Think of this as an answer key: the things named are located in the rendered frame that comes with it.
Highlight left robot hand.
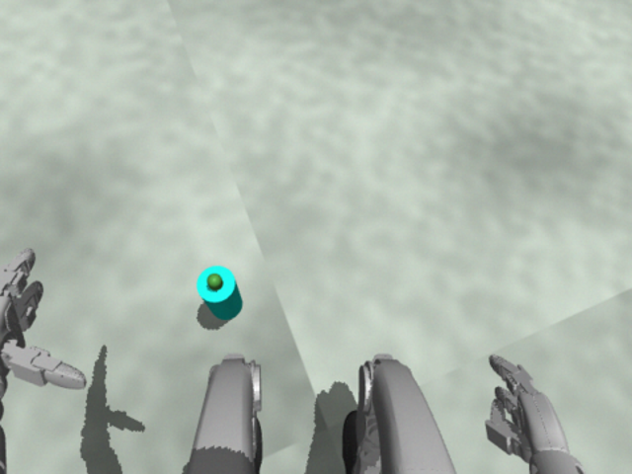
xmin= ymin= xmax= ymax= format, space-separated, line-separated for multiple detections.
xmin=0 ymin=249 xmax=86 ymax=389

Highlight right robot arm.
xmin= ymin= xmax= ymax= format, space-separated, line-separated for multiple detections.
xmin=529 ymin=450 xmax=586 ymax=474

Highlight bottle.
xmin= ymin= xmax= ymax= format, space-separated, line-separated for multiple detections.
xmin=197 ymin=266 xmax=242 ymax=320

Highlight right robot hand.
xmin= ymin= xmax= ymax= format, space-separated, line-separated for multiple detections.
xmin=485 ymin=355 xmax=570 ymax=464

